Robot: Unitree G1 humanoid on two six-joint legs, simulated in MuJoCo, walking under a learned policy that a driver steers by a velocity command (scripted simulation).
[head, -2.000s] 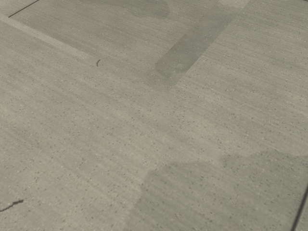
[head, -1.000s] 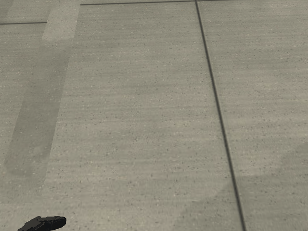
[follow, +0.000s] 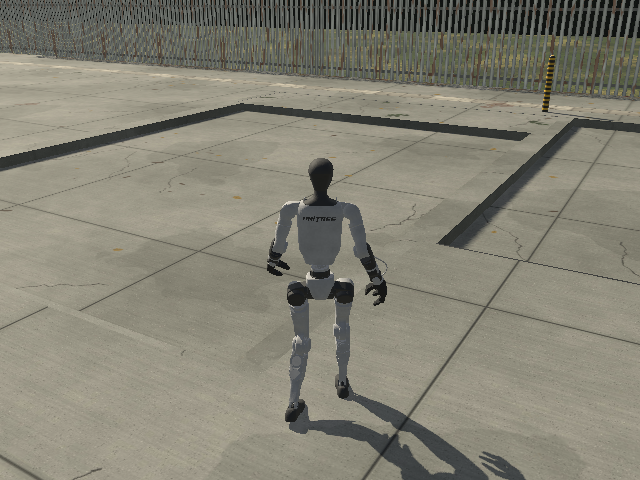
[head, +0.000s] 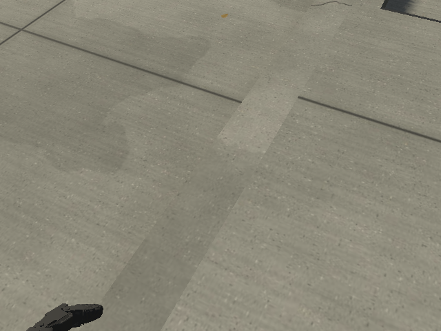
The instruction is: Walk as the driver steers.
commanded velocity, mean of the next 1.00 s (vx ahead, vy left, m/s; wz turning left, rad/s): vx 0.50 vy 0.00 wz -0.15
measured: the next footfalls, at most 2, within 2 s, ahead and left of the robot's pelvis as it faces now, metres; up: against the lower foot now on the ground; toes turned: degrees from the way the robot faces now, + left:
left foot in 0.44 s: +0.37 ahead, +0.17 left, +0.00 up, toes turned +4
right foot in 0.98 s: +0.63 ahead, -0.11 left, +0.00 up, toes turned -16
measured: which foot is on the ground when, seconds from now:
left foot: up 0.00-0.42, down 0.44-0.96, up 0.98-1.00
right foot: down 0.00-0.44, up 0.46-0.96, down 0.98-1.00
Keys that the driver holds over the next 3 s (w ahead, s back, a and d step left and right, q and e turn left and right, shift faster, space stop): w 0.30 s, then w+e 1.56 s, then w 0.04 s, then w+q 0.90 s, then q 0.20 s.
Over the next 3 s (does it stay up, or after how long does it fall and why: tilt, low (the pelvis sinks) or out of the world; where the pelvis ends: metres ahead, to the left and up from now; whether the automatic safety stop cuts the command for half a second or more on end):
stays up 1.41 -0.61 0.00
